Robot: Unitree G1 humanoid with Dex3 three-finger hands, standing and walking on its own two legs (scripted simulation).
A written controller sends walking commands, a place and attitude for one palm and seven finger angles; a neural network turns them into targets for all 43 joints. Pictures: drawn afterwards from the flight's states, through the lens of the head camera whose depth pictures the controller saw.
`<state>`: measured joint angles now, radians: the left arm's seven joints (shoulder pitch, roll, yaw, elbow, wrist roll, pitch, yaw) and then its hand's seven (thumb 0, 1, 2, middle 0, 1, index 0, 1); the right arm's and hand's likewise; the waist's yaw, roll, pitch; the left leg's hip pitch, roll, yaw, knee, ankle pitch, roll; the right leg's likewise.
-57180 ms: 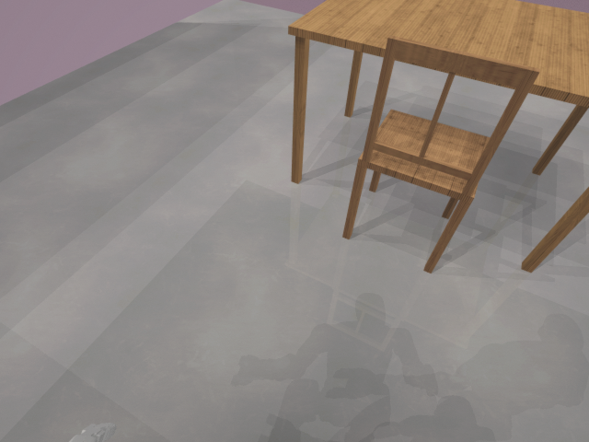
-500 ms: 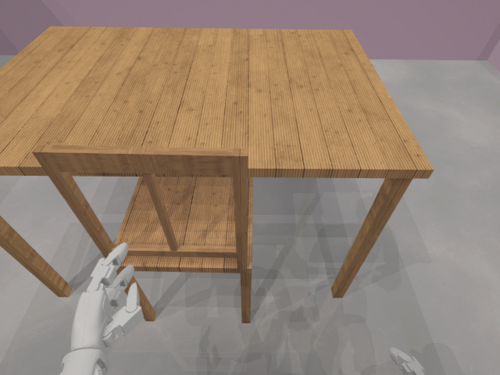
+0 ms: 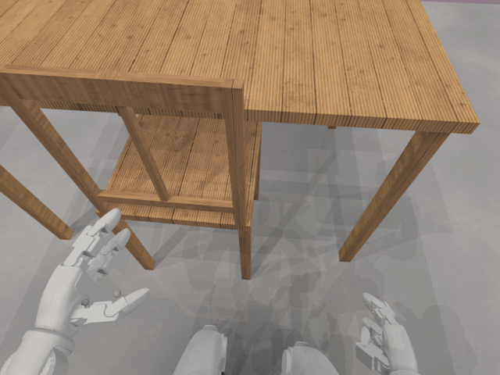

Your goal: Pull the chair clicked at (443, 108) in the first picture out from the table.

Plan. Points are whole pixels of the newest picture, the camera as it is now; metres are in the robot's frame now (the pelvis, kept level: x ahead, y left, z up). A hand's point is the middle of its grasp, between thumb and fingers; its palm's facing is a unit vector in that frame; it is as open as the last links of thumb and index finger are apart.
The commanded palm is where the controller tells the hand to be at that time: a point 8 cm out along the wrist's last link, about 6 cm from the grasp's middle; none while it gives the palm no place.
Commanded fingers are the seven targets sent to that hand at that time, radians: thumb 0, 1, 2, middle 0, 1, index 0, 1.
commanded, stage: raise the hand toward the chair's back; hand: left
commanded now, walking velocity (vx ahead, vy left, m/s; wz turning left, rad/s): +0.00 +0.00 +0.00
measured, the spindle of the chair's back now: (148, 159) +0.48 +0.24 +0.01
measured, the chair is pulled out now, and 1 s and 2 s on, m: -0.12 -0.12 -0.12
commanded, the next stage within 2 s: aim the fingers beside a spindle in 1.36 s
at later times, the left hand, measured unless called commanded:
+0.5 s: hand (87, 280) +0.23 +0.24 +0.06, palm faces -0.03 -1.00 -0.04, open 16.0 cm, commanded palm +0.21 +0.30 +0.06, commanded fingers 0.00 -0.50 0.30 -0.06 -0.08 -0.06 -0.08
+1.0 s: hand (79, 258) +0.26 +0.26 +0.07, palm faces -0.04 -1.00 -0.05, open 16.9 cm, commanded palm +0.24 +0.31 +0.07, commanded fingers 0.00 -0.50 0.30 -0.06 -0.08 -0.06 -0.08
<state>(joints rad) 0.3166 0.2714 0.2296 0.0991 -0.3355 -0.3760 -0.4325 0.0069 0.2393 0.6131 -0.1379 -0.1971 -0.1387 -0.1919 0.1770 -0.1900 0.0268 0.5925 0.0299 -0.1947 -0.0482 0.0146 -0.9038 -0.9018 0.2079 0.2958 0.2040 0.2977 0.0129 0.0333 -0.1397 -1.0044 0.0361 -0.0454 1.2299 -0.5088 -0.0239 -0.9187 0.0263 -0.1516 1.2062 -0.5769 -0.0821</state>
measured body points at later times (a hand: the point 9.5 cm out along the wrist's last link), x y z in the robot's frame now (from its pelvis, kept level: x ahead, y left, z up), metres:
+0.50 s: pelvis +0.00 +0.05 +0.01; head +0.07 +0.07 +0.46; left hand +0.23 +0.30 +0.06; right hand +0.19 -0.19 -0.05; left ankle +0.05 +0.13 -0.63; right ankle +0.01 -0.07 -0.63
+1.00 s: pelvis +0.01 +0.06 +0.02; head +0.08 +0.07 +0.47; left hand +0.26 +0.31 +0.07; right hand +0.17 -0.19 -0.05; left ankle +0.05 +0.13 -0.63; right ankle +0.01 -0.07 -0.63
